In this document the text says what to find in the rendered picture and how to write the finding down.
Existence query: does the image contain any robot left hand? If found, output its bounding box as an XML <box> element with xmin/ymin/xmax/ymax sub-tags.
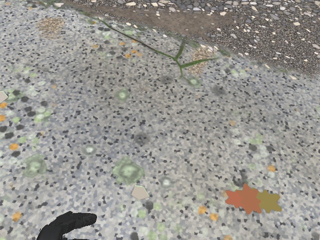
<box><xmin>36</xmin><ymin>211</ymin><xmax>97</xmax><ymax>240</ymax></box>

